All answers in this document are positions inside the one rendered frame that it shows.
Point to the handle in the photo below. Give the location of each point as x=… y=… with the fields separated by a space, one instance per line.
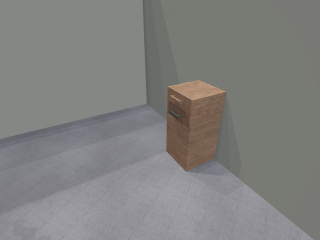
x=175 y=115
x=175 y=99

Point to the cabinet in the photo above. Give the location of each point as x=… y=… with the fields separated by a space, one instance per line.
x=193 y=146

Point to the drawer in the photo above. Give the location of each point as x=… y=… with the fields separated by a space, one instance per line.
x=180 y=112

